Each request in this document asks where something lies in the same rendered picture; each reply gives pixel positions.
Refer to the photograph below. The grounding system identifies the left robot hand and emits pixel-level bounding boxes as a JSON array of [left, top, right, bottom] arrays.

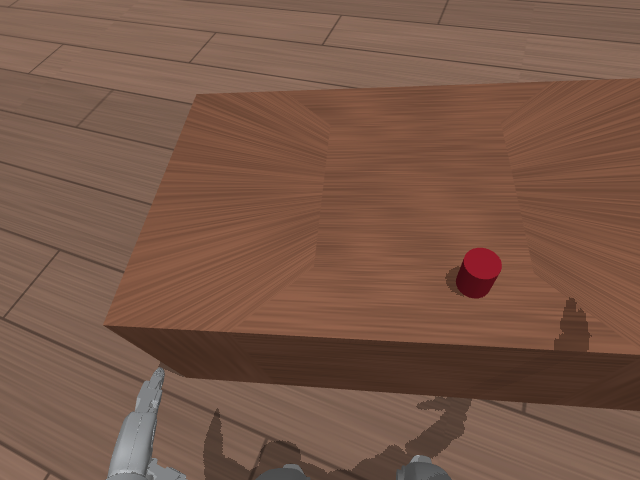
[[107, 367, 187, 480]]

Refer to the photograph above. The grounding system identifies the can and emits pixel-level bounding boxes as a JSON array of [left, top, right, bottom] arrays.
[[456, 248, 502, 298]]

